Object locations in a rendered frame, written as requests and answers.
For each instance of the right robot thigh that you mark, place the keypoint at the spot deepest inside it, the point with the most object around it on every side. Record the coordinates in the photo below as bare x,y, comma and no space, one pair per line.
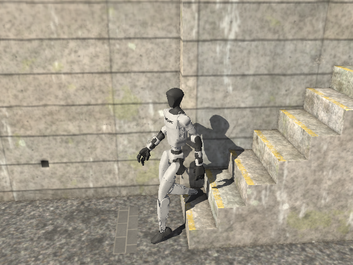
163,165

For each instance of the right robot foot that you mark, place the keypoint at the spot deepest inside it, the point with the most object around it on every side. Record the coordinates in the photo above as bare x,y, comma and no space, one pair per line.
194,196

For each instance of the right robot forearm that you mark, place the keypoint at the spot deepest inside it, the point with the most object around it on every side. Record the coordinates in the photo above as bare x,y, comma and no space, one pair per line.
156,141

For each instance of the right robot hand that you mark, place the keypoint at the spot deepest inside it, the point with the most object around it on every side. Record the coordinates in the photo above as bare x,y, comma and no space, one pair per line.
145,152

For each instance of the robot left upper arm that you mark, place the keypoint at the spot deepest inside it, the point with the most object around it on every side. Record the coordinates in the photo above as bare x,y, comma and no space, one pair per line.
185,122

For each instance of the robot right upper arm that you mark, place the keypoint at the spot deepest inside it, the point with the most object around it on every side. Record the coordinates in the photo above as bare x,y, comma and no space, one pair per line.
164,127

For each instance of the left robot hand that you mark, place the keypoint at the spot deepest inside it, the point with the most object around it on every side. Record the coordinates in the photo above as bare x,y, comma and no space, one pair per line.
199,171

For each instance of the left robot forearm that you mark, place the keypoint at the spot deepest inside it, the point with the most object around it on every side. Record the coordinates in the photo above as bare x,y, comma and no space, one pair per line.
198,151

